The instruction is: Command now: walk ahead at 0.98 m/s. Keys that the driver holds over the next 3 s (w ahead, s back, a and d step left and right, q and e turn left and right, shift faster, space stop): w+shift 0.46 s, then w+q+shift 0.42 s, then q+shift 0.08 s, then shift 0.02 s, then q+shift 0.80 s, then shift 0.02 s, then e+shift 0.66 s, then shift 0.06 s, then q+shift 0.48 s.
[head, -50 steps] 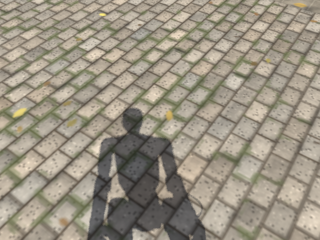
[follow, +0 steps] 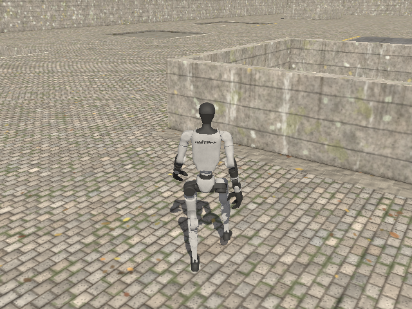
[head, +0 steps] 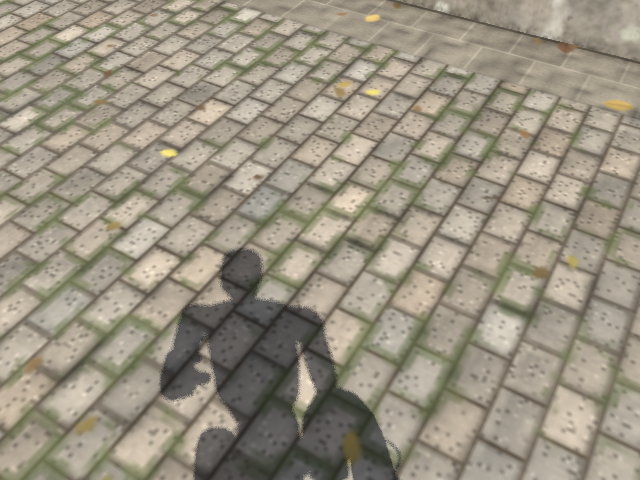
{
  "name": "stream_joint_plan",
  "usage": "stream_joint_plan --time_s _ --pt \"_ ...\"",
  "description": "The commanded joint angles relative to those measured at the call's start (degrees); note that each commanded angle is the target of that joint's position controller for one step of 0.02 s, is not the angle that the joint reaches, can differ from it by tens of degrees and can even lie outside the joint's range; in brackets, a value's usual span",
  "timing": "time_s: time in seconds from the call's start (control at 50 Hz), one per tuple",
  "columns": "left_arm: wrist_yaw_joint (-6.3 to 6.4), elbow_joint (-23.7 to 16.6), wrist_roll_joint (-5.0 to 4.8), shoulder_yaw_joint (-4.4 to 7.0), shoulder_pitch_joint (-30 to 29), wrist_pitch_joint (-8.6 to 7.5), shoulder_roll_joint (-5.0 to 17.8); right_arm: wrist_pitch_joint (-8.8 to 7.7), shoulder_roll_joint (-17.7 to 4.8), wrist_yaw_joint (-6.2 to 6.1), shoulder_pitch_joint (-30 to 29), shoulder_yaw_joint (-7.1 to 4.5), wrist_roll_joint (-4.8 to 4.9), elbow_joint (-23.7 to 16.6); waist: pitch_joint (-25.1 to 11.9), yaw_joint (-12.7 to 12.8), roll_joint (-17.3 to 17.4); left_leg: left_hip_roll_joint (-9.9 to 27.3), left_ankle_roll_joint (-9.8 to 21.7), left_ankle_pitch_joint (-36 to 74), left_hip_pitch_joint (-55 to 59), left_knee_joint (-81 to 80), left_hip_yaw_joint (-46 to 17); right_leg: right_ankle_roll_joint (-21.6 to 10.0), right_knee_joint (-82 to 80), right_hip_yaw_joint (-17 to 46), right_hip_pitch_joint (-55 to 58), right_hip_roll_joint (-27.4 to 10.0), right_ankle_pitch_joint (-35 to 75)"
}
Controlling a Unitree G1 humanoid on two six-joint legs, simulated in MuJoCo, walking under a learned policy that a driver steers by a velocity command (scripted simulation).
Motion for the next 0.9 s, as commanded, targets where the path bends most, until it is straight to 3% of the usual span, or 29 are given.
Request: stream_joint_plan --time_s 0.02,0.1,0.14,0.16,0.18,0.2,0.22,0.24,0.26,0.28,0.3,0.32,0.34,0.38,0.44,0.46,0.54,0.6,0.66,0.68,0.7,0.72,0.74,0.76,0.78,0.8,0.82,0.86,0.9 --pt "-0.83 -3.82 -0.27 -0.12 -5.25 -1.13 1.62 -1.85 -7.65 -1.32 -3.78 -0.69 0.88 -5.11 9.67 1.77 1.48 12.79 8.05 9.40 -15.01 -14.82 -7.02 0.85 -14.97 -2.98 10.46 1.48 13.36" --pt "-3.03 -7.28 -1.47 -0.11 -13.77 -1.97 2.02 -0.08 -9.62 -2.13 1.37 -0.86 1.09 -3.82 12.75 -0.66 2.15 16.68 7.14 15.84 1.57 -14.57 -5.46 0.14 -29.47 -3.96 8.67 4.54 11.50" --pt "-3.77 -8.27 -1.60 0.77 -12.45 -2.20 3.97 1.13 -11.15 -2.19 1.06 -1.20 0.12 -3.99 10.08 1.58 5.01 18.59 6.13 37.03 9.78 -8.23 -4.76 -1.54 -31.17 -5.91 11.21 7.85 4.47" --pt "-3.54 -7.93 -1.87 1.63 -8.51 -1.93 5.86 1.74 -12.24 -2.19 0.70 -1.49 -0.89 -3.97 6.19 4.28 7.73 19.21 5.53 52.04 13.33 -2.21 -4.59 -2.67 -29.45 -7.00 15.46 9.98 -0.02" --pt "-3.12 -6.56 -2.48 2.87 -0.47 -1.52 8.50 2.56 -13.10 -2.12 -0.24 -1.73 -2.18 -3.97 0.62 9.03 10.81 19.14 5.15 65.22 15.19 7.83 -4.03 -4.27 -27.53 -7.86 23.34 12.00 -4.44" --pt "-2.36 -2.95 -2.66 4.19 13.48 -0.84 11.22 3.19 -12.84 -2.11 -3.54 -1.53 -2.70 -4.94 -6.40 16.37 11.85 17.41 3.60 67.27 7.20 24.49 -2.03 -6.02 -26.54 -7.09 40.85 11.47 -5.29" --pt "-1.47 0.33 -0.98 5.32 25.51 -0.05 16.03 2.63 -8.18 -1.90 -1.96 -0.31 -2.80 -7.43 -16.88 17.07 1.87 12.60 2.71 47.14 -13.44 47.35 -1.99 -9.70 -24.24 10.29 65.06 -0.64 -19.79" --pt "-2.26 1.51 -0.59 5.68 27.95 -0.62 16.46 0.10 1.07 -0.58 5.87 2.26 0.16 -6.56 -27.51 11.24 -19.56 0.61 0.22 -5.50 -33.27 67.82 -9.41 -18.79 -37.82 44.94 81.45 -12.18 -45.48" --pt "-2.04 2.71 -0.10 4.33 26.66 -0.77 10.05 -1.77 -6.71 -0.53 -0.17 0.57 2.72 -7.78 -21.64 13.19 -14.43 4.41 3.48 -6.38 -40.18 69.95 -14.23 -14.48 -45.13 48.52 79.06 -9.68 -48.84" --pt "-1.90 2.69 0.50 3.57 23.19 -0.86 7.15 -2.47 -8.83 -0.57 -9.26 0.12 4.35 -10.81 -11.38 12.69 -9.16 6.86 4.38 -5.30 -43.16 70.08 -12.19 -12.23 -44.35 36.84 70.32 -8.33 -38.96" --pt "-2.43 2.79 1.19 3.27 18.78 -1.31 6.40 -2.84 -7.24 -0.82 -14.04 0.63 3.31 -12.84 -5.67 9.93 1.81 9.11 4.58 -2.53 -41.75 65.92 -11.25 -11.13 -45.68 30.10 59.23 -6.38 -28.73" --pt "-2.84 2.56 1.70 2.69 15.11 -1.89 4.47 -2.37 -6.53 -0.95 -15.25 0.27 2.09 -13.25 -2.86 6.80 4.30 11.50 4.48 0.32 -38.80 61.52 -11.19 -10.67 -46.49 24.37 50.79 -4.13 -23.25" --pt "-3.03 2.73 2.13 2.13 12.66 -1.99 2.87 -1.33 -5.43 -0.60 -12.95 0.30 1.74 -13.07 -1.27 3.65 2.61 13.19 4.07 1.71 -35.82 59.95 -11.47 -10.85 -47.64 21.26 44.69 -2.69 -22.12" --pt "-3.16 3.69 0.46 1.77 11.37 -1.88 2.04 0.59 -3.81 -0.66 -11.29 0.43 1.42 -12.63 2.55 0.91 1.04 15.10 2.62 1.50 -35.46 56.19 -10.32 -11.08 -50.86 16.05 37.72 -1.29 -20.85" --pt "-2.24 5.04 0.11 2.24 13.84 -2.22 5.06 1.39 -4.59 -1.40 -18.40 0.71 0.18 -15.32 8.41 1.80 1.39 16.62 -0.31 10.31 -42.31 47.33 -8.18 -11.00 -54.37 10.19 34.08 -0.27 -13.98" --pt "-1.82 5.38 0.17 2.26 15.16 -2.24 5.38 1.15 -5.20 -1.41 -21.55 0.63 -0.20 -16.38 9.30 2.84 1.51 16.29 -1.04 14.79 -43.00 42.22 -7.14 -10.51 -54.91 7.78 33.94 0.64 -10.84" --pt "-0.55 6.93 -0.02 2.06 20.82 -2.78 6.72 0.22 -4.32 0.04 -30.75 0.96 1.03 -18.58 10.12 7.06 2.03 12.27 0.01 33.33 -36.41 24.14 -1.94 -6.35 -58.17 -3.23 37.15 2.08 -4.07" --pt "-0.16 8.27 0.32 2.00 23.74 -1.92 7.55 -0.06 -4.87 1.56 -35.37 0.52 2.21 -20.97 11.69 8.09 1.28 9.16 1.86 33.00 -38.45 16.05 -1.88 -3.61 -57.44 -7.58 49.28 -0.07 2.55" --pt "0.56 6.86 2.27 2.63 21.91 -0.18 10.91 -0.23 -7.96 3.13 -33.92 -1.17 2.48 -22.75 6.20 4.70 -3.57 2.53 4.09 24.51 -33.06 16.36 4.30 -0.66 -46.95 -10.91 60.36 -1.93 41.09" --pt "1.10 6.29 3.07 3.01 21.11 0.62 12.10 0.25 -9.56 3.15 -29.64 -2.02 2.52 -22.49 2.80 1.59 -6.66 0.35 5.14 19.16 -28.75 18.60 5.97 -0.23 -38.84 -11.45 62.65 -2.74 55.99" --pt "1.51 5.32 3.77 3.33 18.54 1.49 13.00 1.04 -12.27 2.86 -18.39 -3.50 2.61 -19.92 -2.69 -4.26 -9.20 -0.81 6.78 14.91 -18.81 20.91 5.61 -0.27 -25.71 -11.41 61.83 -3.36 65.16" --pt "1.81 3.46 3.38 3.52 13.85 2.00 13.78 1.91 -15.53 2.24 -3.20 -5.12 2.21 -15.94 -8.09 -11.83 -7.00 0.60 8.71 15.23 -0.55 18.06 1.36 0.86 -6.30 -11.73 51.23 -1.72 61.33" --pt "1.04 1.79 4.22 1.53 18.17 0.55 6.20 2.93 -19.26 1.34 1.57 -5.85 1.75 -14.17 -11.99 -6.72 11.64 8.88 13.04 2.23 18.35 21.03 -15.75 2.43 16.68 -8.84 28.28 6.45 6.06" --pt "-0.83 -1.11 0.34 -0.63 22.78 -2.70 0.87 2.26 -18.77 1.35 -0.83 -5.76 0.55 -16.10 -20.00 -0.78 22.61 21.16 25.03 -23.03 32.03 5.01 -53.93 3.43 32.33 2.75 6.37 15.60 -30.83" --pt "-0.96 -3.04 -1.32 0.85 13.50 -4.90 8.57 1.79 -13.64 0.76 0.51 -5.22 0.16 -15.46 -15.68 -5.09 13.15 19.00 19.18 -23.86 29.46 -2.89 -55.72 -0.56 30.21 7.92 3.10 12.04 -25.56" --pt "-0.84 -5.56 -2.04 0.83 8.41 -5.70 8.44 1.16 -12.01 0.91 -1.83 -4.57 -0.41 -15.72 -8.90 -2.86 6.50 17.67 16.51 -16.48 21.24 -3.10 -49.31 -1.83 25.79 7.60 2.39 9.89 -22.11" --pt "-0.30 -6.10 -0.54 0.64 5.58 -5.94 7.08 0.62 -10.66 1.61 -5.22 -4.09 -0.36 -16.40 -4.45 0.22 -3.04 15.25 15.35 -8.75 10.72 -3.51 -44.22 -1.91 21.48 7.11 5.49 8.33 -20.44" --pt "-0.15 -6.20 0.78 1.16 8.15 -4.68 6.43 0.54 -9.44 1.26 -11.42 -3.61 -0.32 -18.24 0.01 6.03 -2.43 10.30 15.76 0.60 -3.55 -4.84 -35.55 0.31 15.10 7.14 11.66 5.81 -19.24" --pt "0.20 -7.37 1.43 1.67 7.48 -3.29 6.85 0.97 -8.95 0.45 -12.79 -3.38 1.14 -18.63 4.26 7.76 -0.60 8.03 15.40 10.59 -11.92 -5.64 -30.33 3.12 8.29 4.95 13.12 4.66 -19.68"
